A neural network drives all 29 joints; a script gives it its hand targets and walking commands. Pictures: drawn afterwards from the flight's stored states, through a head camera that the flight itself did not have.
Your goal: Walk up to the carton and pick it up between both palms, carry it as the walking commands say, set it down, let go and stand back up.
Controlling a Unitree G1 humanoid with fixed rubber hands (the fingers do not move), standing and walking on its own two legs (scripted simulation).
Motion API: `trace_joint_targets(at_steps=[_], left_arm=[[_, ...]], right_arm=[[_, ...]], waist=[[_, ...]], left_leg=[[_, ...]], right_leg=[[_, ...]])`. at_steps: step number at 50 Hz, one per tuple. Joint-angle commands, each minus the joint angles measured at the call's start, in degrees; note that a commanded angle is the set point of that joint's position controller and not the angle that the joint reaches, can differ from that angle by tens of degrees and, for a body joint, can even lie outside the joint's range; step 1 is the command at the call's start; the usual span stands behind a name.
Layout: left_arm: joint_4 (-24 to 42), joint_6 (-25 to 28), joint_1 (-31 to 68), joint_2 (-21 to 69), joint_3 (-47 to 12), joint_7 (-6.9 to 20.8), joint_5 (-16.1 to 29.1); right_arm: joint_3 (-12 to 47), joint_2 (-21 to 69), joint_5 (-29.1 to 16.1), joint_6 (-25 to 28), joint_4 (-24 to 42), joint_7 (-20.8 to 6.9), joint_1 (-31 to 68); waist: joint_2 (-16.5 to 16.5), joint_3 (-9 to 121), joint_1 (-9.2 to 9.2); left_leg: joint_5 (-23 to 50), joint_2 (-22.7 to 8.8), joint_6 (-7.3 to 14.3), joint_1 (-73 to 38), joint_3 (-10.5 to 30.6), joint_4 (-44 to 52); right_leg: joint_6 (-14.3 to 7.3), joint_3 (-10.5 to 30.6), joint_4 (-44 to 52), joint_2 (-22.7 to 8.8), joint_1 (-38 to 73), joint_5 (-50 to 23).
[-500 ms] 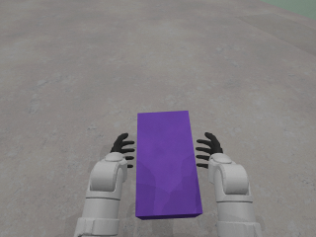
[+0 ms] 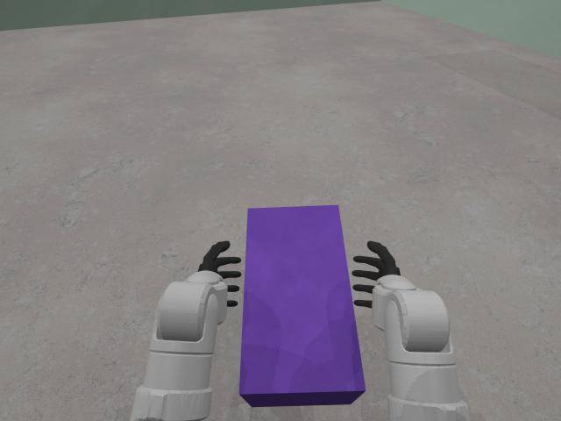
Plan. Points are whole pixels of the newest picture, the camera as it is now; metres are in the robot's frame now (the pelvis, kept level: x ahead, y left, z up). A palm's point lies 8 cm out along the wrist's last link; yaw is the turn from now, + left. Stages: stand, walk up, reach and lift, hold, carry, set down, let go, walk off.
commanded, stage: carry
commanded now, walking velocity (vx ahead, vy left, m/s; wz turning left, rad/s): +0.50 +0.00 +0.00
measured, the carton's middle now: (296, 301) +0.33 +0.00 -0.01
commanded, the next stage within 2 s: none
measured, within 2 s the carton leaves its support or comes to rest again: neither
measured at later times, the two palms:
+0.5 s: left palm (235, 185) +0.53 +0.12 +0.08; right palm (357, 182) +0.54 -0.12 +0.08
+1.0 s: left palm (242, 110) +0.87 +0.15 +0.08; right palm (327, 104) +0.87 -0.08 +0.10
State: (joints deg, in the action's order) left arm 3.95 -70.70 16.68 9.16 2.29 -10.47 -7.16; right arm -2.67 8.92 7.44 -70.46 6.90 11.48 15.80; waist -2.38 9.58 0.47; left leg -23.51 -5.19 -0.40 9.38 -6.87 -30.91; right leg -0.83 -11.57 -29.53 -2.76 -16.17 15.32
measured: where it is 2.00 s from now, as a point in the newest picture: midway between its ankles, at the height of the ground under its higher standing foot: (301, 232)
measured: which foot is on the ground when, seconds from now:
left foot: down 0.00-0.34, up 0.36-0.70, down 0.72-1.00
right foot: down 0.00-0.16, up 0.18-0.30, down 0.32-0.74, up 0.76-1.00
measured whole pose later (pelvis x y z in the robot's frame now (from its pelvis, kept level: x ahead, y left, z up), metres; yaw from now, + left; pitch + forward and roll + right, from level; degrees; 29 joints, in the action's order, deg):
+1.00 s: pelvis +0.56 +0.03 +0.02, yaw -2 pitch +3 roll -2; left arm 3.0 -71.5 25.5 12.2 6.7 -22.0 -6.0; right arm -7.7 12.9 6.7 -69.6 3.0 19.6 27.1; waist 0.6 -2.2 0.8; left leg -9.1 -1.3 4.2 9.2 -12.5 -14.2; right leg 2.6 -4.6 -50.8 -7.2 -33.0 15.6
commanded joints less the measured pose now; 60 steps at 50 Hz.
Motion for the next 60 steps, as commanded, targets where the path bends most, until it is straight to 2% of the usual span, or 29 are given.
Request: trace_joint_targets(at_steps=[1, 3, 5, 6, 7, 8, 9, 10, 12, 14, 15, 16, 17, 18, 19, 21, 22, 30, 33, 35, 36, 37, 38, 39, 42, 44, 48, 57, 60], left_arm=[[1.8, 2.9, 30.2, 60.0, -30.3, 16.5, 23.1], [-5.1, 5.3, 30.5, 59.3, -25.1, 16.1, 19.1], [0.0, 7.0, 33.4, 61.4, -26.2, 15.7, 20.7], [5.7, 6.6, 35.1, 62.7, -28.9, 15.5, 23.0], [9.8, 5.4, 36.6, 63.4, -31.5, 15.4, 25.4], [10.5, 4.1, 37.7, 62.8, -31.8, 15.4, 26.0], [10.3, 3.2, 37.1, 62.4, -31.7, 15.4, 25.9], [9.2, 2.5, 36.4, 62.0, -31.8, 15.6, 25.8], [7.6, 1.9, 34.2, 62.0, -30.6, 15.8, 25.9], [8.7, 2.1, 32.7, 62.1, -31.1, 15.4, 26.0], [10.0, 2.3, 34.0, 62.2, -31.5, 15.2, 25.9], [11.0, 2.3, 34.9, 62.1, -31.5, 14.9, 25.9], [11.5, 2.2, 35.1, 61.5, -31.2, 14.8, 25.6], [8.8, 2.5, 33.5, 61.6, -30.6, 14.7, 23.6], [8.7, 2.3, 34.1, 62.0, -30.8, 14.6, 23.9], [7.5, 2.6, 33.4, 62.2, -29.7, 14.8, 23.4], [8.1, 2.8, 33.5, 63.0, -30.0, 15.1, 24.2], [9.1, 1.6, 31.6, 61.2, -29.2, 16.4, 25.9], [10.6, 0.7, 30.1, 60.9, -30.4, 16.3, 25.6], [9.7, 0.2, 29.7, 59.9, -30.4, 16.2, 24.6], [9.2, 0.0, 30.3, 59.2, -30.5, 16.1, 23.9], [8.5, -0.1, 31.1, 59.4, -31.2, 16.2, 23.7], [8.4, -0.8, 32.1, 59.3, -31.6, 16.0, 24.4], [6.3, -0.3, 31.9, 60.3, -31.0, 16.1, 24.7], [7.1, 1.4, 38.3, 64.1, -31.6, 16.5, 26.2], [6.9, 2.5, 40.2, 65.2, -30.9, 16.2, 26.8], [4.9, 2.7, 42.0, 65.8, -30.3, 15.3, 26.5], [3.4, 0.9, 39.3, 64.9, -30.5, 14.9, 25.8], [2.9, 0.4, 38.6, 64.2, -30.6, 15.1, 26.2]], right_arm=[[32.2, 62.5, -24.5, 1.5, 0.8, -18.4, 29.3], [27.2, 61.7, -21.6, 3.9, -6.6, -18.9, 29.7], [28.6, 64.0, -23.8, 5.5, -2.4, -18.8, 32.3], [31.4, 65.6, -26.4, 5.3, 2.4, -18.4, 33.3], [32.1, 66.4, -27.2, 4.7, 4.7, -17.7, 33.3], [31.3, 66.1, -26.6, 4.1, 3.8, -17.0, 32.4], [31.2, 65.9, -26.3, 3.4, 3.4, -16.5, 31.1], [31.0, 66.0, -25.4, 2.8, 2.8, -16.1, 29.6], [30.8, 66.0, -24.5, 2.0, 3.3, -15.9, 28.5], [30.6, 65.7, -24.6, 1.9, 5.1, -16.2, 28.9], [30.5, 65.8, -25.1, 1.9, 5.7, -16.3, 28.8], [30.6, 65.3, -25.5, 2.0, 6.6, -16.5, 29.2], [30.8, 65.0, -26.0, 1.7, 7.8, -16.7, 30.8], [32.2, 65.5, -26.3, 0.8, 7.3, -17.0, 31.3], [32.2, 65.1, -26.7, 0.7, 5.8, -17.4, 32.2], [30.7, 64.3, -26.0, 1.6, 3.2, -17.3, 31.8], [30.8, 64.3, -25.7, 1.9, 3.8, -17.1, 31.6], [31.5, 64.8, -23.6, 2.5, 6.4, -15.1, 29.4], [33.0, 64.8, -24.8, 1.2, 8.0, -15.3, 30.5], [33.9, 65.2, -25.6, 0.4, 7.0, -15.6, 30.6], [34.3, 65.4, -26.0, 0.1, 6.8, -15.9, 31.9], [33.6, 65.3, -25.8, -0.3, 5.4, -16.3, 32.3], [31.6, 64.1, -25.3, -0.6, 1.7, -16.9, 31.6], [30.8, 65.3, -25.5, -0.6, 0.0, -17.1, 31.4], [30.3, 68.8, -25.9, 0.6, -0.5, -17.9, 33.4], [29.1, 69.5, -26.6, 1.3, -0.7, -18.0, 35.6], [26.6, 67.9, -26.1, 1.6, -1.8, -18.0, 36.4], [25.5, 65.8, -24.1, 0.0, -3.0, -17.9, 32.6], [26.5, 65.7, -23.7, -0.1, -1.5, -17.4, 32.3]], waist=[[10.3, 5.0, 0.47], [11.1, 5.2, 0.46], [9.0, 7.1, -0.51], [6.3, 8.6, -1.15], [-1.3, 10.4, -1.56], [-8.1, 10.7, -1.77], [-11.3, 9.0, -1.98], [-10.1, 6.0, -2.32], [-4.3, 5.4, -2.18], [-5.7, 9.2, -0.69], [-6.0, 13.1, -0.19], [-4.9, 17.6, 0.78], [2.2, 19.6, 2.11], [15.5, 18.9, 1.72], [11.8, 18.7, 1.46], [4.1, 17.1, 1.38], [4.1, 15.2, 1.36], [12.4, 6.5, 1.22], [14.7, 7.3, 1.32], [13.2, 11.6, -0.05], [8.8, 14.6, -1.37], [-0.4, 15.1, -1.16], [-10.6, 20.4, -0.41], [-7.0, 20.7, 0.03], [1.5, 16.0, -0.42], [0.3, 15.7, -0.31], [-4.3, 12.8, -0.73], [-8.3, 5.9, -1.11], [-7.8, 9.1, -0.65]], left_leg=[[1.7, 0.3, 0.1, 16.8, -1.7, -4.7], [-2.3, 1.8, 0.2, 19.0, -1.7, -1.9], [2.8, 1.9, 1.3, 9.6, -1.8, 7.6], [7.4, 0.9, 2.2, -1.5, -0.3, 12.1], [11.4, -3.6, 4.3, -11.5, 7.6, 14.7], [24.7, -8.6, 7.2, -22.5, 14.3, 13.0], [37.5, -12.6, 9.1, -31.7, 17.9, 13.1], [48.3, -14.8, 10.2, -36.8, 19.9, 12.6], [58.4, -14.4, 9.2, -40.2, 15.1, 9.2], [70.0, -9.6, 5.4, -31.6, 3.0, 4.4], [67.6, -7.0, 3.5, -23.1, -3.3, -1.1], [55.4, -4.4, 1.2, -12.3, -6.5, -7.9], [37.1, -1.3, -0.2, 2.6, -5.5, -18.3], [1.6, 5.4, -0.8, 22.7, -1.4, -32.2], [-2.9, 4.3, 1.3, 31.3, 5.4, -40.1], [-0.7, 0.0, 1.7, 35.0, 8.5, -37.7], [0.2, -0.5, 0.9, 35.3, 7.4, -32.2], [17.3, 4.5, 0.5, 23.7, -5.3, -6.9], [23.8, 9.4, 0.7, 10.8, -10.5, 2.8], [27.4, 9.8, 1.1, -5.8, -10.4, 10.2], [23.6, 5.6, 1.1, -18.1, -6.3, 10.5], [23.3, -6.8, 1.5, -24.5, 11.7, 11.6], [19.0, -19.7, 11.3, -34.9, 37.0, 17.2], [16.3, -20.1, 13.2, -31.8, 36.0, 18.0], [24.0, -15.3, 9.7, -20.6, 19.3, 18.6], [20.8, -13.7, 7.3, -19.1, 13.4, 20.2], [21.2, -12.8, 7.9, -19.9, 8.0, 21.6], [45.8, -8.6, 5.4, -20.7, -1.6, 16.5], [57.8, -6.6, 2.0, -17.5, -6.5, 3.4]], right_leg=[[-6.7, 23.5, 15.0, -15.3, 16.1, 11.2], [-7.9, 22.5, 15.1, -17.0, 18.6, 2.6], [-5.3, 14.6, 10.0, -14.3, 15.1, -2.3], [-2.7, 9.0, 4.6, -11.1, 7.6, -3.1], [0.2, 2.4, -6.3, -6.8, -0.1, -8.2], [2.2, -1.5, -13.1, -3.9, -11.9, -6.4], [2.5, -3.2, -17.0, -1.4, -23.8, 6.1], [2.1, -2.0, -18.0, 0.7, -32.2, 14.7], [0.4, 0.2, -13.5, 0.8, -34.2, 12.6], [-0.5, -3.0, -1.4, 4.3, -17.3, 3.8], [-1.1, -4.7, 5.7, 6.1, -1.2, -5.4], [-2.1, -2.2, 10.7, 4.4, 16.5, -12.4], [-3.9, 9.3, 12.4, -3.4, 30.0, -7.9], [-12.6, 34.7, 13.5, -19.1, 40.6, -22.9], [-16.0, 37.2, 12.3, -22.3, 43.7, -28.7], [-11.9, 26.0, 9.3, -19.4, 41.7, -34.4], [-10.0, 22.3, 10.3, -18.3, 39.8, -32.6], [-5.1, 2.7, 14.3, -10.0, 29.0, -44.9], [-2.9, -2.0, 7.9, -8.1, 26.2, -59.3], [0.1, -3.4, -4.7, -6.8, 21.4, -53.0], [1.2, -2.1, -13.9, -5.3, 11.7, -36.1], [2.4, 1.3, -24.5, -1.6, 0.8, -7.8], [3.2, 7.6, -37.6, 5.0, -14.1, 10.6], [1.6, 13.7, -42.2, 0.8, -16.3, 8.9], [2.1, 13.9, -38.3, -4.7, -16.8, 3.6], [3.0, 12.1, -30.4, -5.7, -16.0, 1.7], [3.6, 7.4, -21.5, -5.3, -20.2, 0.7], [1.2, -1.6, -5.3, 0.5, -18.6, -9.9], [0.4, -4.9, 4.0, 5.4, -3.2, -14.5]])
